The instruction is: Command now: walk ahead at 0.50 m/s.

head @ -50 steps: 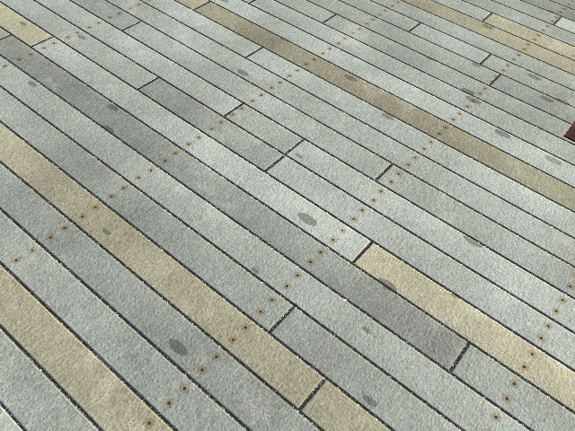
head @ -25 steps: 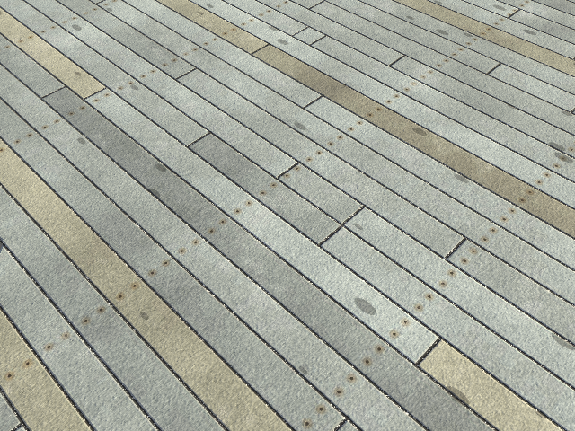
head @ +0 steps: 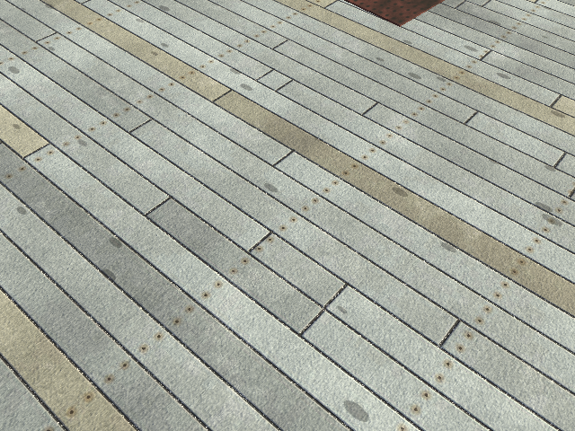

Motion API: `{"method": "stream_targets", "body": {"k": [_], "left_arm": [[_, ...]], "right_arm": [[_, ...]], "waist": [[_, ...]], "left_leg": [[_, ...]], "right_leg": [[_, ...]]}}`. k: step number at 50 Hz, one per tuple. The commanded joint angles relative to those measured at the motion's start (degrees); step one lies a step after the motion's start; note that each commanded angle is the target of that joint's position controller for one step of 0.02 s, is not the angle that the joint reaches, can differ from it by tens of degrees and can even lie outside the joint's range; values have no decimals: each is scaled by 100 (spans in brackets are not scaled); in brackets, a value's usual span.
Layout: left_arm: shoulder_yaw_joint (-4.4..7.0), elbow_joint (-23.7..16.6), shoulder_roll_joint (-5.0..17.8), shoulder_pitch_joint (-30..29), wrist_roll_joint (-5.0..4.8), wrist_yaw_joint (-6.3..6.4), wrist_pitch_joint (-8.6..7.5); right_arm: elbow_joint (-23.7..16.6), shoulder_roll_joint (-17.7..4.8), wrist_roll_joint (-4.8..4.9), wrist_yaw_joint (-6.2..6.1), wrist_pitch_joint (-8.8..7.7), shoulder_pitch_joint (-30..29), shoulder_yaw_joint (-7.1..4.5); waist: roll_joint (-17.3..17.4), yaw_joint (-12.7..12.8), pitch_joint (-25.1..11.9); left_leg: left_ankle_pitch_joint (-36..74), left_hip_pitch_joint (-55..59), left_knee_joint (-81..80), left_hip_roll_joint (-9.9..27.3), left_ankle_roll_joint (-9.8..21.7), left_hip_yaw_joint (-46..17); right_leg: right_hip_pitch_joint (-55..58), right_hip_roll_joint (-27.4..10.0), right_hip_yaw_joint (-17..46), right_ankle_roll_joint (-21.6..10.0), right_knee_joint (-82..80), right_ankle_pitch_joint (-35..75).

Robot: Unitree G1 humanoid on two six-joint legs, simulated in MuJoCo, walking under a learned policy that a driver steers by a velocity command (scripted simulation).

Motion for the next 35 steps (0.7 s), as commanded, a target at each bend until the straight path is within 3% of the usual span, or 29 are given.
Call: {"method": "stream_targets", "body": {"k": [1, 6, 8, 10, 11, 12, 13, 14, 15, 16, 17, 18, 19, 20, 22, 23, 25, 29, 35], "left_arm": [[8, -381, 204, -447, -33, -9, -31], [-34, -636, 192, -1239, -41, -3, -69], [-29, -723, 222, -1385, -51, -3, -103], [-6, -719, 266, -1212, -48, 12, -150], [35, -618, 336, -866, -40, 44, -176], [97, -381, 430, -156, -19, 84, -216], [195, -41, 632, 865, 61, 143, -283], [338, 87, 1188, 1782, 225, 215, -327], [434, 155, 1444, 1845, 75, 164, -243], [369, 38, 1140, 1181, -78, 129, -181], [264, -29, 768, 694, -107, 113, -199], [187, -7, 494, 479, -80, 103, -234], [122, 83, 311, 443, -102, 112, -273], [123, 151, 342, 487, -110, 139, -302], [104, 329, 282, 821, -135, 132, -399], [143, 370, 457, 874, -144, 139, -417], [148, 449, 507, 1075, -143, 145, -429], [119, 576, 484, 1429, -142, 135, -414], [114, 821, 545, 1947, -82, 203, -385]], "right_arm": [[-207, -705, 16, -6, -86, 187, -115], [-24, -688, -51, -67, -70, 635, -88], [44, -722, -81, -110, -49, 687, -88], [70, -807, -99, -143, -41, 553, -105], [72, -866, -99, -153, -39, 440, -118], [78, -899, -82, -148, -19, 338, -122], [39, -827, -41, -142, -14, 252, -89], [-209, -464, 111, -108, -28, 378, 23], [-185, -391, 201, -78, -35, 840, -7], [-205, -819, 33, -104, 5, 366, -119], [-331, -700, -2, -69, -23, -91, -98], [-338, -557, 8, -47, -23, -218, -76], [-360, -507, -94, -18, 54, -321, -87], [-300, -366, -143, 26, 135, -46, -54], [-289, -347, -181, 74, 224, -169, -65], [-338, -307, -171, 100, 252, -263, -56], [-521, -388, -171, 126, 281, -874, -63], [-814, -314, -109, 141, 270, -1813, 3], [-1118, -358, -84, 119, 223, -2669, 48]], "waist": [[504, 9, 384], [590, -250, 461], [624, -235, 488], [688, -68, 430], [729, 115, 267], [691, 437, -83], [480, 844, -655], [-291, 1029, -1473], [-1344, 799, -2066], [-362, 601, -1272], [-68, 484, -532], [82, 304, -146], [90, 149, 73], [-228, 14, -11], [-85, -16, 127], [-156, -71, 77], [-57, 39, 293], [-46, 243, 438], [-132, 475, 560]], "left_leg": [[970, -112, -730, 1481, 565, -941], [1804, 683, -411, 1623, 562, -826], [2239, 1023, -171, 1750, 562, -821], [3072, 1103, 185, 1822, 481, -750], [3882, 1062, 590, 1805, 406, -682], [4406, 970, 1381, 1686, 324, -561], [3910, 343, 2524, 1441, 205, -351], [1735, -1268, 4430, 1003, 4, -67], [-2096, -2711, 6150, 12, -116, -241], [-1772, -3230, 6445, 448, -25, -836], [-1315, -3312, 6252, 660, -20, -828], [-1001, -3102, 5837, 873, -22, -793], [-831, -2853, 5518, 1005, -52, -785], [-776, -2580, 5365, 1027, -129, -729], [-654, -2606, 5252, 1057, -209, -641], [-516, -2762, 5093, 1076, -266, -575], [-92, -3207, 4674, 1207, -374, -492], [602, -3370, 3463, 1185, -486, -305], [728, -3255, 2323, 940, -285, -134]], "right_leg": [[-236, 42, -195, 92, -677, 572], [-283, 258, -371, -1, -1506, 657], [-228, 346, -384, -128, -1765, 357], [280, 511, -453, -318, -2042, -39], [839, 692, -524, -429, -2170, -249], [1692, 893, -611, -561, -2453, -228], [3088, 752, -436, -751, -2612, 1], [4832, -770, 1383, -1194, -2703, -499], [5604, -1832, 3863, -1854, -3515, -504], [4938, -1513, 3269, -1656, -3593, -768], [4093, -1290, 2465, -1513, -3749, -610], [3450, -991, 1876, -1269, -3993, -237], [3014, -636, 1409, -994, -4127, 102], [2804, -631, 1212, -1027, -4224, 228], [2687, -454, 894, -1020, -4315, 914], [2758, -479, 838, -1081, -4414, 757], [2823, -427, 686, -1111, -4605, 768], [3058, -271, 364, -1041, -4657, 1142], [3945, -474, 217, -986, -4390, 1886]]}}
